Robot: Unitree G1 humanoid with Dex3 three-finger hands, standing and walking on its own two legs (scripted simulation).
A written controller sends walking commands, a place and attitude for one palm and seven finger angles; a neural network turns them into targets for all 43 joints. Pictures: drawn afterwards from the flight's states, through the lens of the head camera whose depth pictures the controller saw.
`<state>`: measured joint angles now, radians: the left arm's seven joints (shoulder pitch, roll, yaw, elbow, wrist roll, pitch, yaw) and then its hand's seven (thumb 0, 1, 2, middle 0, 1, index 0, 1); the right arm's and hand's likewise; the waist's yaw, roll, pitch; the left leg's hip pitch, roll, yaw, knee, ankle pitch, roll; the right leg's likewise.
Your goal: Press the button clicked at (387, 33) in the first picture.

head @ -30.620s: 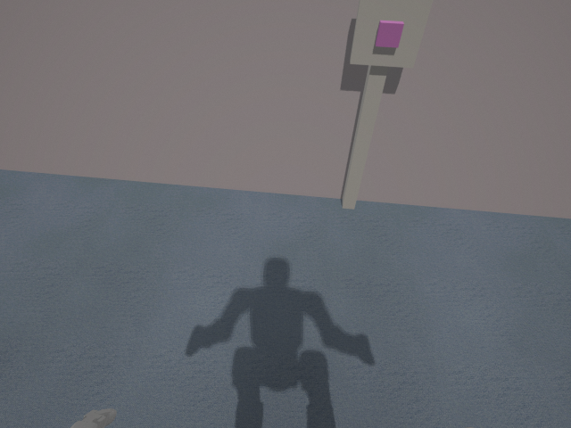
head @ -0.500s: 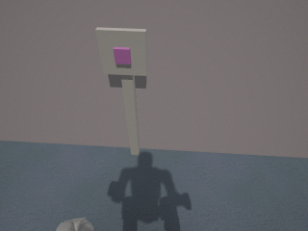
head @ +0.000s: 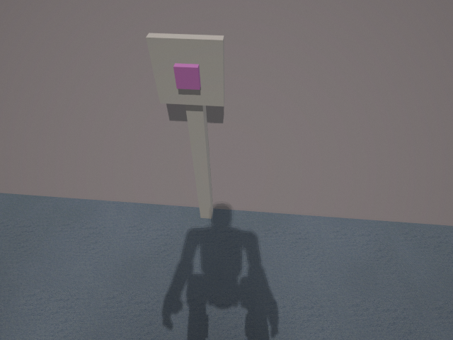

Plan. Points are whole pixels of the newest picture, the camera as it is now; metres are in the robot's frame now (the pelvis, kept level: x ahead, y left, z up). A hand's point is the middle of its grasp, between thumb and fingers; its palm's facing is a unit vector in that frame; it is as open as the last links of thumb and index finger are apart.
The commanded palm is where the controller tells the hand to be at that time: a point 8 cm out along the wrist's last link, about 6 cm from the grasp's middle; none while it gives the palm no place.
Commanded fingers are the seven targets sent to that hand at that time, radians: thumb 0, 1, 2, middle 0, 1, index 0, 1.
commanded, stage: let the arm hang, fingers relaxed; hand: left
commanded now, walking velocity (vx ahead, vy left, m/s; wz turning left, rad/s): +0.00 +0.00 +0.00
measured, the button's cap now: (187, 76) +0.79 +0.17 +0.06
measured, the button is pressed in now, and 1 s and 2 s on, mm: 0 0 0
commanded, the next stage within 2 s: stand and wait in 0.38 s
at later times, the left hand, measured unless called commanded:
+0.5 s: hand out of the picture +0.00 +0.17 -0.17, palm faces +0.03 -0.98 -0.21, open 7.4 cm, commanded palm none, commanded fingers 0.00 0.90 0.90 -0.20 -0.30 -0.20 -0.30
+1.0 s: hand out of the picture +0.04 +0.19 -0.17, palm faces +0.01 -0.97 -0.23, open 7.4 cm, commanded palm none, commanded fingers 0.00 0.90 0.90 -0.20 -0.30 -0.20 -0.30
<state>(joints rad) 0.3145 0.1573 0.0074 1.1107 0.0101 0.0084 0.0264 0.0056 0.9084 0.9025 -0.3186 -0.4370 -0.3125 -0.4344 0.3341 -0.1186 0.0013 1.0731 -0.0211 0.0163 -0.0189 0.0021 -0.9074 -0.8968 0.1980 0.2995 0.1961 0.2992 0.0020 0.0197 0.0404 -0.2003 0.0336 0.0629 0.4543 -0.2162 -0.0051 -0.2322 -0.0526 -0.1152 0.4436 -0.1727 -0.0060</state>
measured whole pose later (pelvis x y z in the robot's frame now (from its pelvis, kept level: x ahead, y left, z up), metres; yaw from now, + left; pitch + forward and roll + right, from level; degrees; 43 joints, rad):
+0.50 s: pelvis +0.00 +0.00 +0.00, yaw -1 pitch -3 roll +0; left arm 0.27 0.15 0.02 1.14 0.01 0.00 0.03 0.00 0.91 0.90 -0.20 -0.30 -0.20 -0.30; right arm 0.33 -0.12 -0.02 1.12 -0.02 0.01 -0.03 0.00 -0.91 -0.90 0.20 0.30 0.20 0.30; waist -0.01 0.01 0.06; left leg -0.17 0.04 0.07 0.43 -0.21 -0.01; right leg -0.22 -0.04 -0.11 0.43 -0.17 -0.01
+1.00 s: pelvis +0.01 -0.01 +0.00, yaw -1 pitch -2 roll +0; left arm 0.21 0.19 0.03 1.14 0.01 -0.01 0.02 0.00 0.91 0.90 -0.20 -0.30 -0.20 -0.30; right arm 0.26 -0.17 -0.02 1.12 -0.02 0.01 -0.02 0.00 -0.91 -0.90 0.20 0.30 0.20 0.30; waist -0.01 0.01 0.07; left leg -0.15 0.05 0.07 0.40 -0.21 -0.02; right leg -0.19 -0.03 -0.11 0.40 -0.16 -0.01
